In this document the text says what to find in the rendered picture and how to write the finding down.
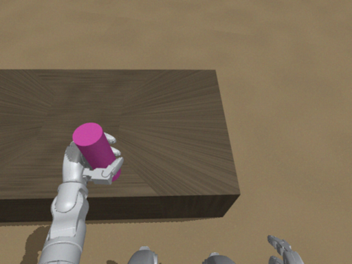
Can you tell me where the can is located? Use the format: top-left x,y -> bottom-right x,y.
73,123 -> 121,182

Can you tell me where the right robot hand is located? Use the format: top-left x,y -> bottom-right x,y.
267,235 -> 304,264

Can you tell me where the left robot hand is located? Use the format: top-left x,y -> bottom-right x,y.
62,133 -> 124,186

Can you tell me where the left robot arm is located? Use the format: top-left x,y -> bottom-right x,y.
38,181 -> 89,264

